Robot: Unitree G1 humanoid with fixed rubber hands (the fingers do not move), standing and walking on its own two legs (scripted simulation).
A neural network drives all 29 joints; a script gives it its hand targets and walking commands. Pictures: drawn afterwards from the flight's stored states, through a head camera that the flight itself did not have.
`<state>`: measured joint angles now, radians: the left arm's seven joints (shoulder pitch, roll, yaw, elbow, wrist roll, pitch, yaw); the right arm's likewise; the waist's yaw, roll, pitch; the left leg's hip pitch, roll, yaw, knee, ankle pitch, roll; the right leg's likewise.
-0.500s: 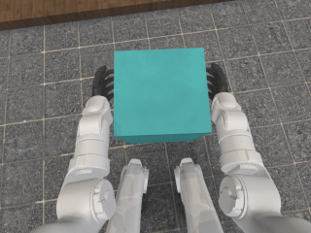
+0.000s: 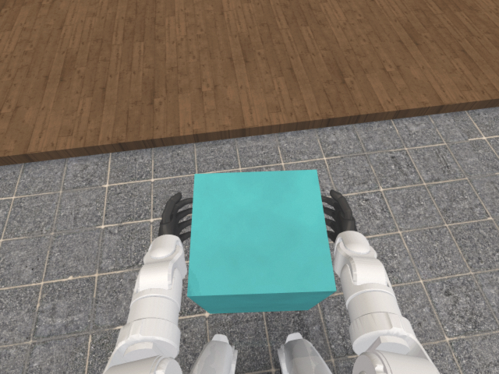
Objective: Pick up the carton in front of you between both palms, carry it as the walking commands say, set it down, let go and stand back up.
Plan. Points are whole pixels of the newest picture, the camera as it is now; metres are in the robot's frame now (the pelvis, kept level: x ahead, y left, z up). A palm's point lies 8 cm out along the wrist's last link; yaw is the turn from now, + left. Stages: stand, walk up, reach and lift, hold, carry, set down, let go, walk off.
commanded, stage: reach and lift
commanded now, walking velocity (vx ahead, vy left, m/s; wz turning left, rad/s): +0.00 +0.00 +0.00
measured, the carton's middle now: (257, 249) +0.35 +0.00 -0.11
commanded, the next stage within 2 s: hold in 1.48 s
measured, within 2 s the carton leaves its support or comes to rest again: neither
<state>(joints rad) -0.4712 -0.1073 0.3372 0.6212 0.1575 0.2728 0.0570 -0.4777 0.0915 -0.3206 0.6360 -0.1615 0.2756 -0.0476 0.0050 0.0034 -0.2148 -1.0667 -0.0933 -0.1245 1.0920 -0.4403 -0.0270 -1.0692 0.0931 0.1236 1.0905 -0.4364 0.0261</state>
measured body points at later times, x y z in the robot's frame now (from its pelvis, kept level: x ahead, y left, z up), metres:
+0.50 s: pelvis +0.03 +0.00 +0.09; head +0.00 +0.00 +0.54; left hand +0.33 +0.15 +0.10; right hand +0.33 -0.15 +0.10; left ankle +0.04 +0.13 -0.65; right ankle +0.04 -0.13 -0.65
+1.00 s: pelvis +0.02 +0.00 +0.09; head +0.00 +0.00 +0.54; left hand +0.33 +0.15 +0.11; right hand +0.33 -0.15 +0.11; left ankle +0.04 +0.13 -0.65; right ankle +0.04 -0.13 -0.65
